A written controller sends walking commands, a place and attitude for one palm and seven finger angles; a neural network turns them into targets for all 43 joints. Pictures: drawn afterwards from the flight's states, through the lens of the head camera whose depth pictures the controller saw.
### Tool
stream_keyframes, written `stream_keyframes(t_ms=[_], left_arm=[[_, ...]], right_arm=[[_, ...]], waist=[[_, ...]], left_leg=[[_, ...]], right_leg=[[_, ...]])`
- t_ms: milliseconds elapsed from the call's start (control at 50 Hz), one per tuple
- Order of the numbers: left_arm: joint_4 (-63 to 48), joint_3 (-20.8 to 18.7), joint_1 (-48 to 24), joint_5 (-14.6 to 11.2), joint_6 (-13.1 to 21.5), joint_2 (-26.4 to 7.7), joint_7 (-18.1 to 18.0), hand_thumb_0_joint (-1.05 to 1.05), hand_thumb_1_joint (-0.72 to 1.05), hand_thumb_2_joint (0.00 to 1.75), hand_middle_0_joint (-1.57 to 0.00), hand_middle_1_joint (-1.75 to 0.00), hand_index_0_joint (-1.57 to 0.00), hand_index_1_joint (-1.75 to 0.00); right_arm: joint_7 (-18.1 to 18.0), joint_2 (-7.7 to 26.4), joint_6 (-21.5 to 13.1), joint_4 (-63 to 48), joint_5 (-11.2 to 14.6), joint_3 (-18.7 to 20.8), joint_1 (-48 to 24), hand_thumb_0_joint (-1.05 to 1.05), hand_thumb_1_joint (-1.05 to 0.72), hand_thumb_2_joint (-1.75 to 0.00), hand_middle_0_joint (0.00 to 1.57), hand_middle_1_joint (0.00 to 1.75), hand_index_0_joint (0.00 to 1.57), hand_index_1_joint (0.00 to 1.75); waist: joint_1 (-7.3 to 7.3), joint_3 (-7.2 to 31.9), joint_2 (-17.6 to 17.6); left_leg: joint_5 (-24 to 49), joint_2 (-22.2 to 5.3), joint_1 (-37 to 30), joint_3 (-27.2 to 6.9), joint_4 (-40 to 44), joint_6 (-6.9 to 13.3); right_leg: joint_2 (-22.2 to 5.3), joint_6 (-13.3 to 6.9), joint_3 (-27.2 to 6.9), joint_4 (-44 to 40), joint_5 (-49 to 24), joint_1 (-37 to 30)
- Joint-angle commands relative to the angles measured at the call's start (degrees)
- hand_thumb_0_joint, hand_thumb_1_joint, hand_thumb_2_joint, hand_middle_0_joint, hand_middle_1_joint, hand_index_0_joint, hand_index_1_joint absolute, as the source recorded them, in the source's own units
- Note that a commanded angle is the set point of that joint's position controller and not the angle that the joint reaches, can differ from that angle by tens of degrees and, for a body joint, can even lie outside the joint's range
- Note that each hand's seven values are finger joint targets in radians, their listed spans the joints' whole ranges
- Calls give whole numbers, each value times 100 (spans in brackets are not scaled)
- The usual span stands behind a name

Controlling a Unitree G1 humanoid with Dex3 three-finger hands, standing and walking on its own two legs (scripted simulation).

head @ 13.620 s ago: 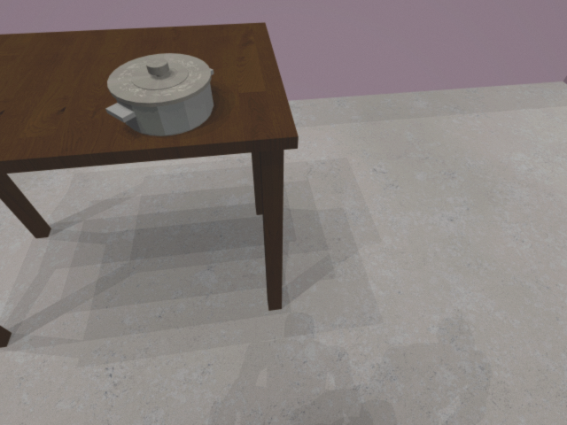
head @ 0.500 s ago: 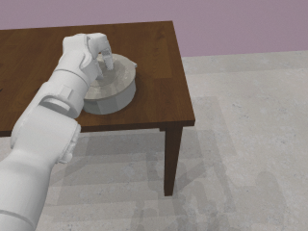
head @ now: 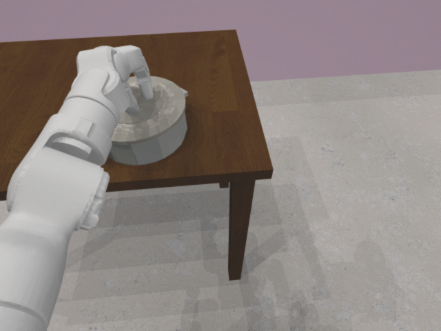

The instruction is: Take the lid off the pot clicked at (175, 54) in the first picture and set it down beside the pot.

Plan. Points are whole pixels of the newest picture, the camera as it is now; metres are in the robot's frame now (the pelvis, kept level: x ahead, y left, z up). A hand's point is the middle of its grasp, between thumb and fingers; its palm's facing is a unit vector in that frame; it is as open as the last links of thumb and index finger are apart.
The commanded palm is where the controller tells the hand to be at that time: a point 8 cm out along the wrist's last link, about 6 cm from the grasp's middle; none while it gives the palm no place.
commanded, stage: lift the lid straight up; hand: left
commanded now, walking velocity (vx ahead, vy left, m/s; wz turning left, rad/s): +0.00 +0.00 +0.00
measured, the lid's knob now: (131, 96) +0.52 +0.13 +0.16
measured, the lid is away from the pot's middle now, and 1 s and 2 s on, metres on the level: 0.00 0.02 0.01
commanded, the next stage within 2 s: move the lid sideways beside the pot in 1.92 s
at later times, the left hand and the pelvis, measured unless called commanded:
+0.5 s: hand (111, 81) +0.49 +0.15 +0.21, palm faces -0.36 -0.12 -0.92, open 6.6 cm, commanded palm +0.48 +0.15 +0.28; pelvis +0.00 +0.00 +0.00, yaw +0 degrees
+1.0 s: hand (108, 58) +0.50 +0.14 +0.25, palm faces -0.31 -0.13 -0.94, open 6.6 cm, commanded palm +0.49 +0.15 +0.32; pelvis +0.00 +0.00 +0.00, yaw +1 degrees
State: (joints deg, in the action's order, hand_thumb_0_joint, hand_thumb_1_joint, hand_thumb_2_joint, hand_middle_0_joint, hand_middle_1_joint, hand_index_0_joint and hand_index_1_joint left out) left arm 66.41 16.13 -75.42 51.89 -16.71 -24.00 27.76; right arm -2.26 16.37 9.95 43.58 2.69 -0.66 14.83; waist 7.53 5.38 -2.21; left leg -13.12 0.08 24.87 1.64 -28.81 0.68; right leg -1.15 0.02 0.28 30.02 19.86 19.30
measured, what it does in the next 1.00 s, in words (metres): stands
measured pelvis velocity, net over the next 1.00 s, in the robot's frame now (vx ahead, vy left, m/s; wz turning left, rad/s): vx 0.00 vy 0.00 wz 0.01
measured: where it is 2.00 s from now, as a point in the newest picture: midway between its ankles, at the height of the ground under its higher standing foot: outside the picture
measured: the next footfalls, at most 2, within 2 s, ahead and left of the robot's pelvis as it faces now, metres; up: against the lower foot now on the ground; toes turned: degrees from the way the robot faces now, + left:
none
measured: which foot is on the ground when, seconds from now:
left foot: down 0.00-1.00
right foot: down 0.00-1.00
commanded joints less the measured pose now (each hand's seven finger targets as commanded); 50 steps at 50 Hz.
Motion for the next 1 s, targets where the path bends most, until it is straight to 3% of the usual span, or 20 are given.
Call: stream_keyframes(t_ms=[0,60,100,160,220,280,380,420,460,520,560,680,760,780,860,880,900,920,960,980], left_arm=[[-1065,-521,-3292,203,-11,-1671,-245,0,86,69,-88,-107,-93,-105],[-951,-345,-3277,154,-7,-1508,-196,0,86,69,-88,-108,-93,-105],[-1381,-517,-3533,211,57,-1725,-214,0,86,69,-88,-108,-93,-105],[-1321,-211,-3497,186,63,-1321,-163,0,86,69,-88,-108,-93,-105],[-1503,-604,-3796,298,75,-1881,-214,0,86,70,-88,-108,-93,-105],[-1950,-443,-4128,224,154,-1646,-226,0,86,70,-88,-108,-93,-105],[-1328,-584,-3699,244,-38,-1785,-140,0,86,70,-88,-108,-93,-105],[-1145,-393,-3578,189,-109,-1528,-72,0,86,70,-88,-108,-93,-105],[-1370,-75,-3686,69,-124,-1121,-26,0,86,70,-88,-108,-93,-105],[-1555,-306,-3998,162,-127,-1473,22,0,86,70,-88,-108,-93,-105],[-1518,-52,-4003,4,-123,-1143,60,0,86,70,-88,-108,-93,-105],[-1513,-279,-4422,206,-160,-1542,38,0,86,70,-88,-108,-93,-105],[-1215,-100,-4331,152,-215,-1235,13,0,86,70,-88,-108,-93,-105],[-1463,-287,-4618,283,-196,-1558,-12,0,86,70,-88,-108,-93,-105],[-938,-108,-4402,213,-305,-1235,5,0,86,70,-88,-108,-93,-105],[-1255,-270,-4665,327,-281,-1569,-9,0,86,70,-88,-108,-93,-105],[-883,-231,-4569,383,-309,-1510,10,0,86,70,-88,-108,-93,-105],[-1184,-335,-4759,366,-283,-1689,-4,0,86,70,-88,-108,-93,-105],[-1163,-84,-4714,224,-286,-1244,7,0,86,70,-88,-108,-93,-105],[-1503,-219,-4906,330,-252,-1489,7,0,86,70,-88,-108,-93,-105]], right_arm=[[-82,825,-185,-561,-11,286,44,0,-90,-90,20,30,20,30],[-100,818,-226,-554,4,291,85,0,-90,-90,20,30,20,30],[-78,804,-263,-628,-3,303,6,0,-90,-90,20,30,20,30],[-57,798,-302,-573,1,339,120,0,-90,-90,20,30,20,30],[-59,817,-324,-589,-12,319,79,0,-90,-90,20,30,20,30],[-39,761,-444,-630,-16,347,62,0,-90,-90,20,30,20,30],[-29,809,-414,-565,-22,313,67,0,-90,-90,20,30,20,30],[-24,799,-402,-582,-6,306,11,0,-90,-90,20,30,20,30],[-7,823,-403,-596,-2,336,4,0,-90,-90,20,30,20,30],[6,819,-401,-565,-15,332,-6,0,-90,-90,20,30,20,30],[-13,827,-418,-560,-9,324,-32,0,-90,-90,20,30,20,30],[-5,810,-445,-496,-17,281,-40,0,-90,-90,20,30,20,30],[-26,827,-467,-455,-2,267,-55,0,-90,-90,20,30,20,30],[1,810,-484,-476,-24,274,-22,0,-90,-90,20,30,20,30],[-31,845,-477,-411,0,262,-13,0,-90,-90,20,30,20,30],[-3,836,-497,-451,-21,263,6,0,-90,-90,20,30,20,30],[-24,826,-499,-428,-19,262,-41,0,-90,-90,20,30,20,30],[-22,837,-515,-452,-16,260,-22,0,-90,-90,20,30,20,30],[-24,842,-564,-439,-4,272,13,0,-90,-90,20,30,20,30],[12,811,-596,-481,-34,282,27,0,-90,-90,20,30,20,30]], waist=[[-87,2290,383],[-52,2149,381],[-117,2536,226],[-47,2432,153],[-98,2563,263],[-83,2908,-66],[-148,2586,396],[-114,2409,504],[-52,2427,260],[-26,2524,417],[10,2403,213],[-13,2481,252],[-10,2337,6],[-36,2659,148],[17,2264,237],[-23,2646,352],[0,2419,414],[-18,2660,426],[10,2589,145],[-44,2873,155]], left_leg=[[1904,367,-1785,-95,-71,394],[1891,370,-1703,-60,-52,394],[2280,348,-2004,-126,-115,398],[2582,314,-2141,-157,-167,384],[2417,334,-2125,-185,-135,395],[2881,306,-2559,-251,-215,381],[2697,340,-2153,-186,-139,384],[2570,354,-2050,-152,-131,394],[2885,319,-2281,-150,-178,386],[2700,346,-2309,-183,-174,409],[2705,358,-2321,-172,-160,397],[2247,385,-2258,-240,-43,361],[2424,355,-2259,-230,-33,337],[2332,350,-2344,-285,-20,325],[2275,340,-2107,-210,12,352],[2205,353,-2208,-252,26,349],[2089,358,-2059,-217,5,367],[2104,357,-2107,-228,25,364],[2547,326,-2304,-239,-27,355],[2704,325,-2463,-263,-68,356]], right_leg=[[330,-150,76,-306,-2721,-200],[334,-157,105,-340,-2726,-159],[313,-147,49,-288,-2883,-240],[346,-158,110,-322,-2825,-5],[349,-142,78,-314,-2805,-129],[344,-136,58,-289,-2881,-55],[334,-119,85,-306,-2977,-222],[322,-111,78,-333,-2991,-195],[314,-135,101,-357,-3062,-62],[330,-102,55,-376,-3019,-116],[323,-144,107,-389,-2996,-43],[335,-137,80,-435,-2661,-94],[335,-200,144,-419,-2657,62],[331,-151,85,-417,-2590,-94],[326,-185,135,-442,-2643,24],[325,-132,72,-437,-2603,-166],[324,-148,83,-429,-2574,-54],[310,-136,56,-413,-2655,-215],[312,-172,110,-410,-2763,-33],[319,-124,54,-398,-2818,-147]])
